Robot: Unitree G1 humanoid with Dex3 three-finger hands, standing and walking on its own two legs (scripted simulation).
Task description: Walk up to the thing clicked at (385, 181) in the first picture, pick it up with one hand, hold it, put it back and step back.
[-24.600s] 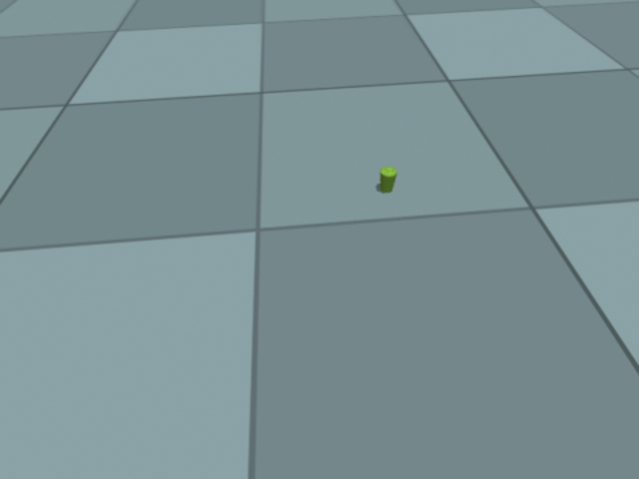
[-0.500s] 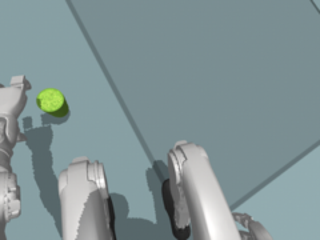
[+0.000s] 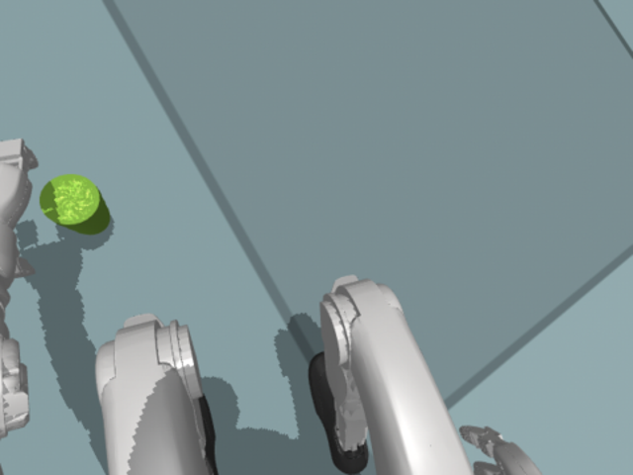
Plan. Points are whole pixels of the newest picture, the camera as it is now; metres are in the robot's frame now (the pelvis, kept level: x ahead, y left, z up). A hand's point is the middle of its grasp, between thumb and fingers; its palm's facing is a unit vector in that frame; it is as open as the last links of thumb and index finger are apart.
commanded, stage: rise first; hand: left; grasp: from above
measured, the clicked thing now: (81, 209) +0.51 +0.28 -0.30
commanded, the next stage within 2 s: approach in 1.26 s
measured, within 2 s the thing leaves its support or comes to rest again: neither
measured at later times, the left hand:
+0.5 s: hand (19, 215) +0.46 +0.31 -0.18, palm faces -0.43 -0.08 -0.90, open 14.3 cm
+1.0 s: hand (16, 207) +0.48 +0.32 -0.18, palm faces -0.43 -0.08 -0.90, open 14.3 cm
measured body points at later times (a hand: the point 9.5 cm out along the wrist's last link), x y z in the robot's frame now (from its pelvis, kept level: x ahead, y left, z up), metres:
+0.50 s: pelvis +0.00 +0.00 -0.01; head +0.24 +0.08 +0.36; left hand +0.48 +0.31 -0.13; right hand +0.04 -0.27 -0.11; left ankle +0.08 +0.13 -0.32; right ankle +0.09 -0.12 -0.32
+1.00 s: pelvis +0.00 +0.00 -0.02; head +0.25 +0.08 +0.34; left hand +0.49 +0.32 -0.13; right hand +0.03 -0.27 -0.12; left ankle +0.08 +0.13 -0.32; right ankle +0.09 -0.12 -0.32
